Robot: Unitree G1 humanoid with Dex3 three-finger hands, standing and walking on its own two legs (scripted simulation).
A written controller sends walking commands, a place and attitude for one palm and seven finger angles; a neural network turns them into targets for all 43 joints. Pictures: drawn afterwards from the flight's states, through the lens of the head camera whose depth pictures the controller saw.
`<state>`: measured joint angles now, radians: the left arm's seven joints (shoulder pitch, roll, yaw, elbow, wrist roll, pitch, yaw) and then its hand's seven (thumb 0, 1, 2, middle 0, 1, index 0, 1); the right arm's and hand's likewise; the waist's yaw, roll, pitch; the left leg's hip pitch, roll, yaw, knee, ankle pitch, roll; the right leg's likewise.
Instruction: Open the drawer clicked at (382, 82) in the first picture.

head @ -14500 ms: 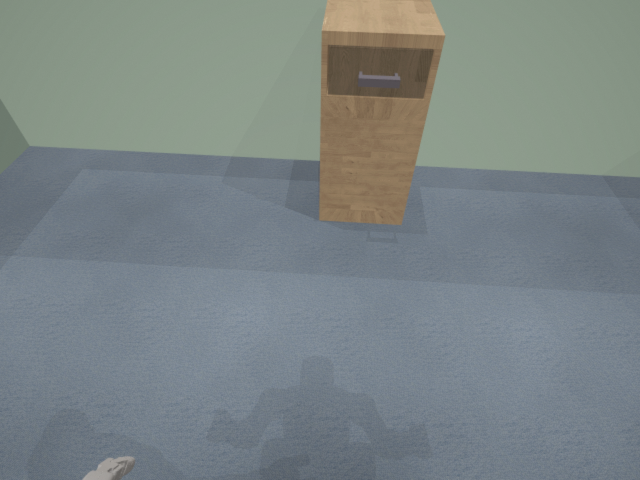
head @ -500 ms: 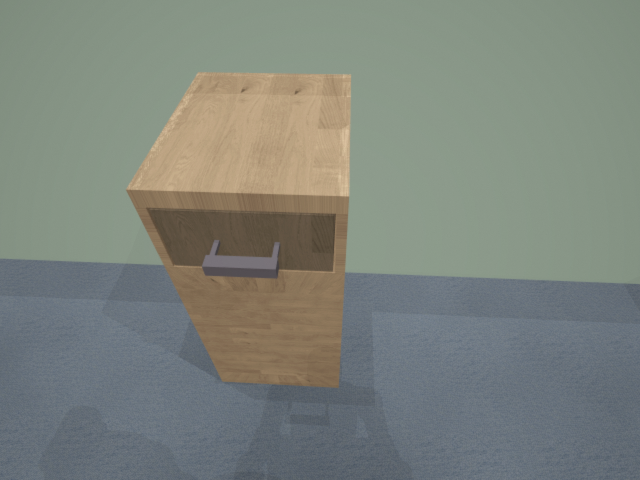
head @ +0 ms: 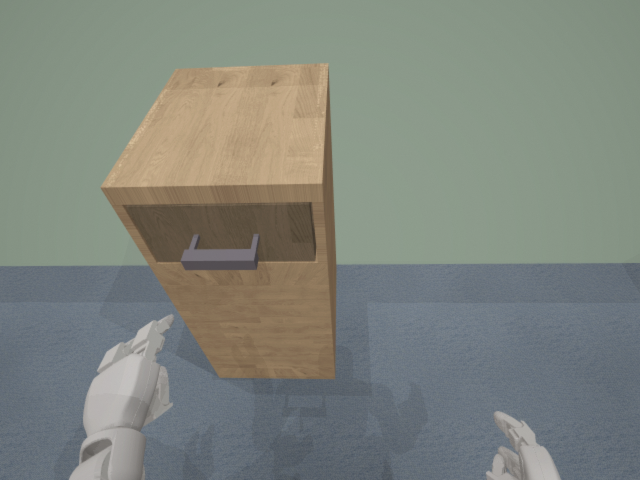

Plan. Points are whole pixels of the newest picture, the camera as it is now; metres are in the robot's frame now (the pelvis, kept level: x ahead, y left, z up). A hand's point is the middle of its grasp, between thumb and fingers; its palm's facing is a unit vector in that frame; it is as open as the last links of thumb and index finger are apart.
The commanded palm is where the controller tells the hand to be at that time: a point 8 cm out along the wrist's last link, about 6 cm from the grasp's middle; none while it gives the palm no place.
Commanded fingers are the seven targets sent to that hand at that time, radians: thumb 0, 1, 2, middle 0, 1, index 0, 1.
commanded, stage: raise the hand with hooked fingers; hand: left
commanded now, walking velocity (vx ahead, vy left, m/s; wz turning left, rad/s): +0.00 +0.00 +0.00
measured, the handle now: (223, 249) +0.52 +0.22 -0.06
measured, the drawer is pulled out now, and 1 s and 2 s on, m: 0.00 0.00 0.00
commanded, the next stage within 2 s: move the hooked fingers above the handle in 1.64 s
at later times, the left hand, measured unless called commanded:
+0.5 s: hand (138, 394) +0.22 +0.24 +0.01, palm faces +0.10 -0.05 -0.99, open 10.6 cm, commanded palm +0.18 +0.24 +0.05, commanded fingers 0.00 -0.01 0.51 -0.27 -0.88 -0.27 -0.88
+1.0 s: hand (109, 340) +0.27 +0.28 +0.06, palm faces +0.09 -0.08 -0.99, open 13.3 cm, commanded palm +0.24 +0.27 +0.11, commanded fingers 0.00 -0.50 0.30 -0.30 -1.20 -0.30 -1.20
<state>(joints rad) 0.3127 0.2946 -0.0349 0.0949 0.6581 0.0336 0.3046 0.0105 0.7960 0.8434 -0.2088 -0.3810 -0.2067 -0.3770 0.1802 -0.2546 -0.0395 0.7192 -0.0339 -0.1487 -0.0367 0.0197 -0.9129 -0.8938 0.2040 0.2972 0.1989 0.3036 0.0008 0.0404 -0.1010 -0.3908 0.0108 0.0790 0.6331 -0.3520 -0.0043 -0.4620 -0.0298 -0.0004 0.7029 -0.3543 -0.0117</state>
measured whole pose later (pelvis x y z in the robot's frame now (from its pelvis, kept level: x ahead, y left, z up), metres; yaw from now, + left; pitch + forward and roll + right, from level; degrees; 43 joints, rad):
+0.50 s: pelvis -0.03 -0.02 -0.03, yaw +2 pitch +9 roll +2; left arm 0.17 0.39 -0.01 0.06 0.99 0.04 0.38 0.00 0.20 0.60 -0.27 -0.75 -0.27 -0.74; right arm 0.10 -0.18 0.02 0.58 -0.04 0.09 -0.01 0.02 -0.90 -0.89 0.21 0.30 0.20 0.30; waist 0.05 0.05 -0.09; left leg -0.61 0.03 0.03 0.87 -0.42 -0.03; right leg -0.66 -0.02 -0.04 0.92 -0.42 -0.04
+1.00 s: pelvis -0.01 +0.03 +0.00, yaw +2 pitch +5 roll +0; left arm 0.02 0.41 -0.07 0.08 0.98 0.08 0.24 0.00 -0.36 0.35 -0.31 -1.12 -0.31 -1.11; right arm 0.11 -0.23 -0.02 0.60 -0.02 0.09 -0.02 0.02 -0.91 -0.89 0.20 0.30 0.20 0.30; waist 0.06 0.06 -0.06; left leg -0.39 -0.01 0.05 0.66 -0.35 0.03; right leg -0.42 -0.05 -0.02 0.67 -0.33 0.02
